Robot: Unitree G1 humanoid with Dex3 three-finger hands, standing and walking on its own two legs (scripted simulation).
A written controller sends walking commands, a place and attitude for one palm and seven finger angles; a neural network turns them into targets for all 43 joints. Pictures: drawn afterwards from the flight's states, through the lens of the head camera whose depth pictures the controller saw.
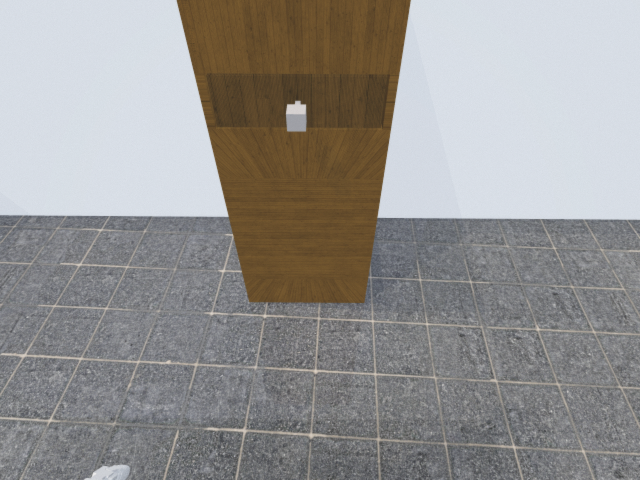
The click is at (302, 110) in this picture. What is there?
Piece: drawer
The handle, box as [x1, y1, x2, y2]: [286, 101, 306, 131]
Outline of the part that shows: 287,104 287,130 305,131 305,105 301,104 300,101 295,101 294,104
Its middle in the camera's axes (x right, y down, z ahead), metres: -0.05 -0.27 +0.84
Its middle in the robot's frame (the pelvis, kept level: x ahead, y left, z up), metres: +0.82 +0.10 +0.04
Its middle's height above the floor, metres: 0.81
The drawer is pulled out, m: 0.00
